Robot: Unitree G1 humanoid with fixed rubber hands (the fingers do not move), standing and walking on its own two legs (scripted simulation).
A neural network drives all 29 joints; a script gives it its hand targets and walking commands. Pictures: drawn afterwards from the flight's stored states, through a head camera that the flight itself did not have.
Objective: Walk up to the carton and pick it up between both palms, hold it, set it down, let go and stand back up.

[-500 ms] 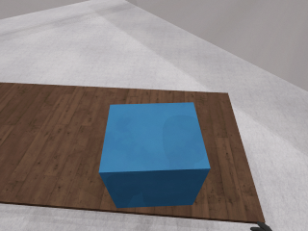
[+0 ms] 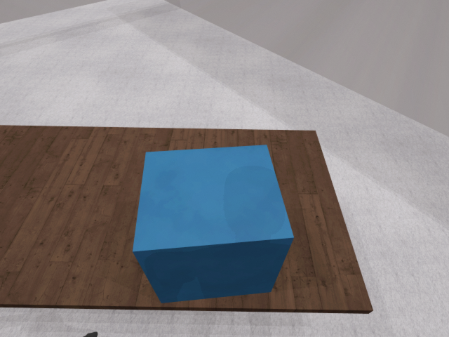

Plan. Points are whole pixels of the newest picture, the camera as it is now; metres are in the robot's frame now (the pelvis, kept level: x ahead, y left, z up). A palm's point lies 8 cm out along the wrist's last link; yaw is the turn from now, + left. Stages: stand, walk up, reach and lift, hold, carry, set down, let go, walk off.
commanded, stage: reach and lift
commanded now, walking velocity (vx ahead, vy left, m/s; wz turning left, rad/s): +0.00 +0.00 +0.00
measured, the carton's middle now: (212, 226) +0.39 +0.04 -0.08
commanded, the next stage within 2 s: none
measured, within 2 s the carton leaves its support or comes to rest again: neither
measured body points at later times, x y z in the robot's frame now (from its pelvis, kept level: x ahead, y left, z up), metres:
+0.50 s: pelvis +0.00 +0.01 -0.02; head +0.02 +0.03 +0.43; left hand +0.16 +0.25 -0.12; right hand +0.14 -0.27 -0.11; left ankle +0.00 +0.14 -0.74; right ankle +0.03 -0.11 -0.74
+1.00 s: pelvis +0.01 +0.02 +0.00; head +0.01 +0.03 +0.45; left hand +0.17 +0.23 -0.10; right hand +0.16 -0.25 -0.08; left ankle +0.00 +0.14 -0.74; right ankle +0.03 -0.11 -0.74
